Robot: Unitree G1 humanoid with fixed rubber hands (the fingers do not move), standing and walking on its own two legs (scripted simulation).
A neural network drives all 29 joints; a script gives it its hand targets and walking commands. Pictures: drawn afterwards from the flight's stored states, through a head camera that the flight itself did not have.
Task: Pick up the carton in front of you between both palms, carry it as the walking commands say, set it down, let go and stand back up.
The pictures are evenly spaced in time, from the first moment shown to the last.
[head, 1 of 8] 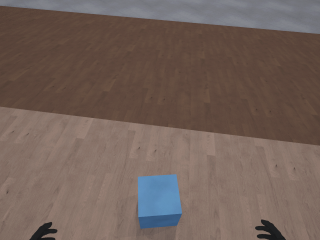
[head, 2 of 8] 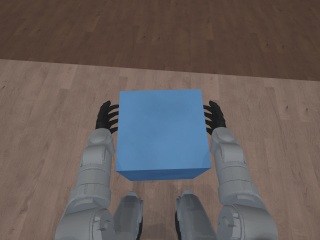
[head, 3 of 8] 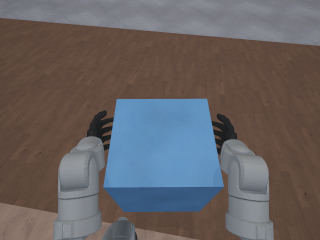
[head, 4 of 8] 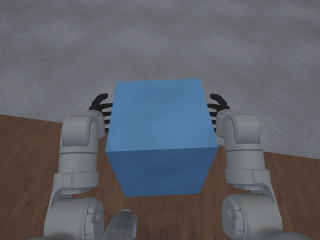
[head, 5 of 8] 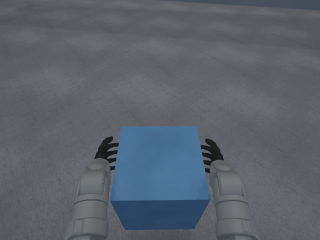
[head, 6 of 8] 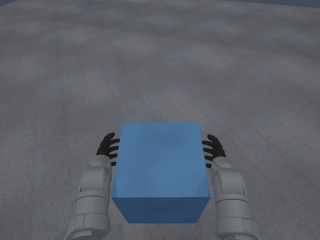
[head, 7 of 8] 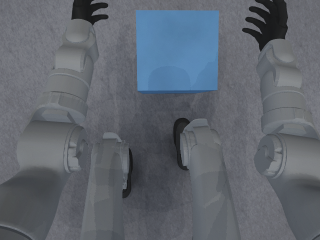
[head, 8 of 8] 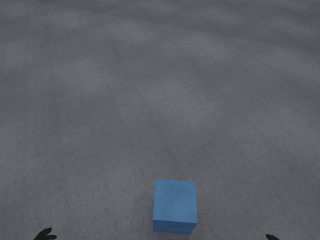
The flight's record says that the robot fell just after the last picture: no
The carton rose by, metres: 0.68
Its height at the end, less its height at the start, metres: -0.41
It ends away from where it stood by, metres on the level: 5.09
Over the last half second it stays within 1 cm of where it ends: yes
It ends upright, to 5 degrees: yes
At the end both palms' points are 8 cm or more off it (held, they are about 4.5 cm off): yes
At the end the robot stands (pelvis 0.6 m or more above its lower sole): yes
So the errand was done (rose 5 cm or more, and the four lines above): yes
